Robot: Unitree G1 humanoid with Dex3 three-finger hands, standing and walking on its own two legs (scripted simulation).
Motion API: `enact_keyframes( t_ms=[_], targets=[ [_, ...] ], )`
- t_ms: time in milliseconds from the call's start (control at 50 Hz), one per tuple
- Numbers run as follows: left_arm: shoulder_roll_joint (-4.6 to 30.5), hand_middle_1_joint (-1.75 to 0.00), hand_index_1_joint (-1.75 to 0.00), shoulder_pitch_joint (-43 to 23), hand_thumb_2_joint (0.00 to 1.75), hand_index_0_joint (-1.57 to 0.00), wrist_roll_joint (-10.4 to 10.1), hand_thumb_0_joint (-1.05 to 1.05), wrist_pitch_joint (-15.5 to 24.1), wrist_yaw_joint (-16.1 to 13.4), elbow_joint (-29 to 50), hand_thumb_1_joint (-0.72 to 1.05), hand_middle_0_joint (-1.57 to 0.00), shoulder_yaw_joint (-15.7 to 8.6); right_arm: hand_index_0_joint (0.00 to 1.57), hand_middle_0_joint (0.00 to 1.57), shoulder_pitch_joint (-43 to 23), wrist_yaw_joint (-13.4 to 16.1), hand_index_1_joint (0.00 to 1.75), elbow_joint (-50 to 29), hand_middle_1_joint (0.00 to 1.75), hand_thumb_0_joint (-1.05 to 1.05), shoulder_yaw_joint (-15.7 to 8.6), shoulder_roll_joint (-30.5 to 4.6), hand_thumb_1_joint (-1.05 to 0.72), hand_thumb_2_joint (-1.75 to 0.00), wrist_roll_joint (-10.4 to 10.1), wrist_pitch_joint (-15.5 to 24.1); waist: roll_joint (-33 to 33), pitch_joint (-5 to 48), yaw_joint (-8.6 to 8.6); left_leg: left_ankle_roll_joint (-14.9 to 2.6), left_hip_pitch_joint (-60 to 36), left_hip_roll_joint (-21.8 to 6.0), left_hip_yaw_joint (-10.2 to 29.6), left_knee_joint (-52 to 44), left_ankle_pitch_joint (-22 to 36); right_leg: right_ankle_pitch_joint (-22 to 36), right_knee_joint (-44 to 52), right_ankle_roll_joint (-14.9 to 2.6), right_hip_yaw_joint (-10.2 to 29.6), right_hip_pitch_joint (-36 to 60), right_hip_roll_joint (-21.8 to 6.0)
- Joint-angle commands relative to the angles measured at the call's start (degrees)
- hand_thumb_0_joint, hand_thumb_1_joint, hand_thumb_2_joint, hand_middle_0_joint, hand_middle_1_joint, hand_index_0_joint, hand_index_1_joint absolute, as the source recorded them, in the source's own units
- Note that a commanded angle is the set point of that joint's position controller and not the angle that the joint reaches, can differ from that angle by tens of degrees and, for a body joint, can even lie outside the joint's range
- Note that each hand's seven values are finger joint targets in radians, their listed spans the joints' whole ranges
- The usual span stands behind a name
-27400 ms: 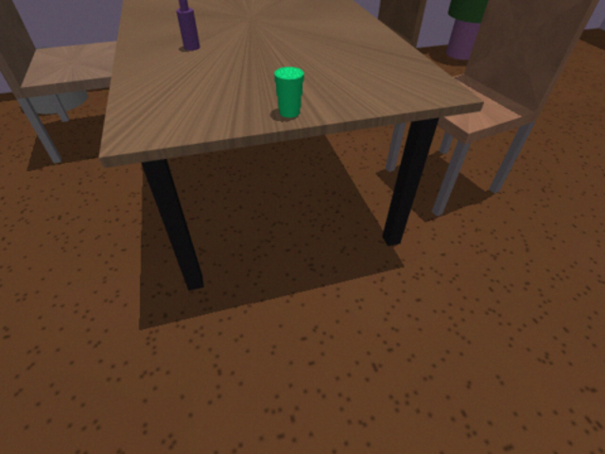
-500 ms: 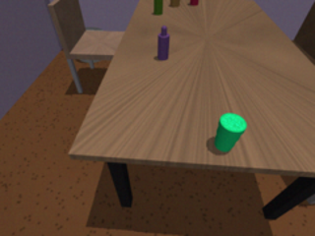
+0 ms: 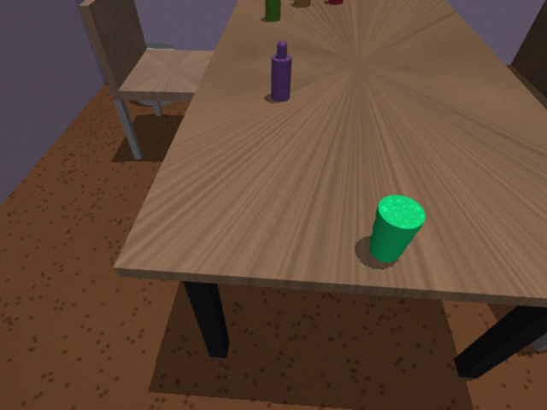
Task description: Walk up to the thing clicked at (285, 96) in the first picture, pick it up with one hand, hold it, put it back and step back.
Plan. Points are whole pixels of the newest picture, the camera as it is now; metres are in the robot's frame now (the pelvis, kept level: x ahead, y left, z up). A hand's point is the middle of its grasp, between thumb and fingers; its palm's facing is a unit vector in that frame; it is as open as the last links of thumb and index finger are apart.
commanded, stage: stand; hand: right
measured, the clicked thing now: (392, 232) +0.43 -0.21 +0.00
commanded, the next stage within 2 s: none
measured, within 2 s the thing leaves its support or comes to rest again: neither
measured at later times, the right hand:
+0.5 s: hand out of the picture +0.07 -0.25 -0.16, palm faces -0.03 +0.94 -0.34, open 8.2 cm
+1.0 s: hand out of the picture +0.07 -0.25 -0.16, palm faces -0.02 +0.94 -0.34, open 7.4 cm
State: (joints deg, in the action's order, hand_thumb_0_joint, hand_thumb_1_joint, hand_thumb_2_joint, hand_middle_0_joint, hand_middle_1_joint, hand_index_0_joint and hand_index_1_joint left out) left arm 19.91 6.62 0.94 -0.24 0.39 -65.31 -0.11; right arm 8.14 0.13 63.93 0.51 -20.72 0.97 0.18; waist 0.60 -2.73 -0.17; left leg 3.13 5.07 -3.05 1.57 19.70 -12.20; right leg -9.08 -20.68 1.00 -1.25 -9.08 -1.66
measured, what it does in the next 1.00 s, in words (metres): stands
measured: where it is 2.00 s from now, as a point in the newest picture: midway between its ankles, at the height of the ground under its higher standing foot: outside the picture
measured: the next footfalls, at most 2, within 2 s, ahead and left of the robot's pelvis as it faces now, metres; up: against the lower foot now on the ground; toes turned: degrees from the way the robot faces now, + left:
none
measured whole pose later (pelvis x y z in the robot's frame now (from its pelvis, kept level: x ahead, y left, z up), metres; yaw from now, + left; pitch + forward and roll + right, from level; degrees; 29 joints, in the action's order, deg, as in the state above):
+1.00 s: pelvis +0.00 +0.00 +0.00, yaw +0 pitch -2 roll +0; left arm 20.0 7.1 0.9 0.1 0.3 -65.0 -0.5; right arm 8.1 -0.1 63.7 -0.1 -20.2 0.9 0.1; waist 0.5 -2.8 -0.2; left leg 3.0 4.5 -3.1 1.0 19.3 -12.5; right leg -9.1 -20.2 1.2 -0.8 -8.7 -1.6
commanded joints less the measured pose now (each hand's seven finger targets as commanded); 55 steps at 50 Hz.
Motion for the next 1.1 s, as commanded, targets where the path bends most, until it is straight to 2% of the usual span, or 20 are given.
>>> enact_keyframes(
  t_ms=[0,20,80,160,220,320,360,440,540,600,720,760,840,880,1000,1080],
  targets=[
    [12.70,-0.30,-0.30,-2.29,0.90,-0.20,-0.30,0.00,1.31,-0.48,2.95,0.90,-0.20,-2.30,0.20,0.20,-1.84,0.47,0.22,-3.20,0.22,0.00,-2.31,-12.31,0.36,-0.23,-0.19,1.12,-0.12,2.19,-0.36,-3.51,4.37,-4.31,2.60,-4.35,3.33,2.89,3.58,-2.03,4.78,3.41,-5.61],
    [12.90,-0.30,-0.30,-2.09,0.90,-0.20,-0.20,0.00,1.38,-0.51,3.02,0.90,-0.20,-2.39,0.20,0.20,-2.16,0.49,0.30,-3.41,0.30,0.00,-2.53,-12.51,0.28,-0.31,-0.21,1.14,-0.50,2.57,-0.35,-3.55,3.57,-4.22,2.51,-4.08,2.81,2.86,3.92,-2.00,4.92,2.58,-5.61],
    [13.17,-0.30,-0.30,-2.72,0.90,-0.20,-0.23,0.00,1.41,-0.51,3.08,0.90,-0.20,-2.49,0.20,0.20,-1.87,0.37,0.30,-3.39,0.30,0.00,-2.57,-12.18,0.04,-0.55,-0.22,1.03,-1.29,1.60,-0.17,-3.62,4.34,-3.99,2.44,-4.10,1.42,0.36,4.54,-2.07,5.14,2.21,-5.46],
    [12.70,-0.30,-0.30,-2.14,0.90,-0.20,-0.28,0.00,1.54,-0.49,3.26,0.90,-0.20,-2.47,0.20,0.20,-1.62,0.35,0.30,-3.43,0.30,0.00,-2.61,-12.30,-0.28,-0.87,-0.18,1.16,-0.50,2.42,-0.28,-3.52,3.93,-4.09,2.44,-3.96,2.81,2.18,4.11,-1.98,5.13,2.79,-5.54],
    [12.71,-0.30,-0.30,-2.55,0.90,-0.20,-0.34,0.00,1.69,-0.53,3.47,0.90,-0.20,-2.41,0.20,0.20,-1.46,0.40,0.30,-3.56,0.30,0.00,-2.54,-11.97,-0.52,-0.90,-0.26,1.12,-1.01,3.77,0.05,-3.53,2.75,-4.42,2.32,-3.24,5.37,6.19,3.65,-2.11,5.19,3.33,-5.91],
    [12.44,-0.30,-0.30,-2.30,0.90,-0.20,-0.34,0.00,1.61,-0.59,3.34,0.90,-0.20,-2.41,0.20,0.20,-1.44,0.45,0.30,-3.39,0.30,0.00,-2.44,-12.09,-0.90,-0.90,-0.26,1.15,-0.36,3.40,-0.20,-3.42,3.45,-4.32,2.17,-3.60,5.87,7.50,3.46,-1.92,4.78,4.03,-5.75],
    [12.76,-0.30,-0.30,-2.53,0.90,-0.20,-0.42,0.00,1.59,-0.62,3.38,0.90,-0.20,-2.54,0.20,0.20,-1.49,0.48,0.30,-3.55,0.30,0.00,-2.59,-12.15,-0.90,-0.90,-0.26,1.08,-0.52,3.66,0.05,-3.34,2.61,-4.46,2.12,-3.58,6.18,7.08,3.24,-2.14,4.97,3.60,-5.75],
    [12.62,-0.30,-0.30,-2.17,0.90,-0.20,-0.25,0.00,1.69,-0.59,3.48,0.90,-0.20,-2.49,0.20,0.20,-1.42,0.52,0.30,-3.65,0.30,0.00,-2.53,-12.04,-0.90,-0.90,-0.29,1.26,-0.50,4.92,0.00,-3.47,2.07,-4.86,2.04,-3.28,9.35,10.97,2.37,-1.98,4.74,4.91,-5.98],
    [12.50,-0.30,-0.30,-2.52,0.90,-0.20,-0.41,0.00,1.59,-0.69,3.52,0.90,-0.20,-2.52,0.20,0.20,-1.55,0.63,0.30,-3.61,0.30,0.00,-2.58,-11.86,-0.90,-0.90,-0.34,1.22,-0.57,4.41,0.01,-3.29,1.55,-4.90,2.06,-3.31,10.21,10.89,2.20,-2.01,4.46,4.58,-5.93],
    [12.40,-0.30,-0.30,-2.54,0.90,-0.20,-0.39,0.00,1.46,-0.66,3.28,0.90,-0.20,-2.49,0.20,0.20,-1.64,0.63,0.30,-3.49,0.30,0.00,-2.52,-11.68,-0.90,-0.90,-0.27,1.10,-0.51,2.28,-0.25,-3.33,3.27,-4.50,2.13,-4.15,5.92,6.94,3.49,-1.78,4.61,3.72,-5.71],
    [12.38,-0.30,-0.30,-2.19,0.90,-0.20,-0.32,0.00,1.46,-0.58,3.49,0.90,-0.20,-2.56,0.20,0.20,-1.86,0.51,0.30,-3.75,0.30,0.00,-2.74,-11.92,-0.90,-0.90,-0.31,1.21,-0.07,2.62,-0.21,-3.49,2.75,-4.61,2.24,-4.43,5.57,5.86,3.43,-2.00,4.58,2.99,-5.59],
    [12.34,-0.30,-0.30,-2.34,0.90,-0.20,-0.28,0.00,1.64,-0.57,3.59,0.90,-0.20,-2.56,0.20,0.20,-1.93,0.46,0.30,-3.84,0.30,0.00,-2.76,-11.86,-0.90,-0.90,-0.33,1.24,-0.39,3.34,-0.24,-3.54,2.53,-4.65,2.08,-4.08,6.09,7.55,3.18,-1.89,4.65,3.87,-5.81],
    [12.68,-0.30,-0.30,-2.48,0.90,-0.20,-0.32,0.00,1.70,-0.60,3.62,0.90,-0.20,-2.62,0.20,0.20,-1.75,0.41,0.30,-3.78,0.30,0.00,-2.75,-11.69,-0.90,-0.90,-0.27,1.12,-0.73,2.89,-0.14,-3.53,2.28,-4.60,2.14,-4.27,5.33,5.92,3.50,-2.01,4.76,3.10,-5.74],
    [12.47,-0.30,-0.30,-2.32,0.90,-0.20,-0.29,0.00,1.84,-0.63,3.73,0.90,-0.20,-2.59,0.20,0.20,-2.05,0.40,0.30,-3.93,0.30,0.00,-2.97,-12.11,-0.90,-0.90,-0.37,1.14,-0.63,4.07,-0.03,-3.79,1.78,-4.69,2.03,-3.49,6.44,8.56,3.39,-1.97,4.90,4.01,-6.01],
    [12.66,-0.30,-0.30,-1.99,0.90,-0.20,-0.33,0.00,1.77,-0.65,3.52,0.90,-0.20,-2.58,0.20,0.20,-1.81,0.32,0.30,-3.59,0.30,0.00,-2.86,-11.65,-0.90,-0.90,-0.26,0.97,-0.49,2.15,-0.09,-3.64,3.07,-4.17,1.93,-4.21,3.40,4.90,4.28,-1.80,5.02,3.06,-5.64],
    [12.77,-0.30,-0.30,-2.21,0.90,-0.20,-0.38,0.00,1.70,-0.68,3.54,0.90,-0.20,-2.67,0.20,0.20,-1.27,0.29,0.30,-3.68,0.30,0.00,-2.89,-11.63,-0.90,-0.90,-0.27,0.89,-0.70,2.37,0.16,-3.79,2.84,-4.22,1.76,-4.34,2.74,5.06,4.08,-2.07,5.37,2.80,-5.83]
  ],
)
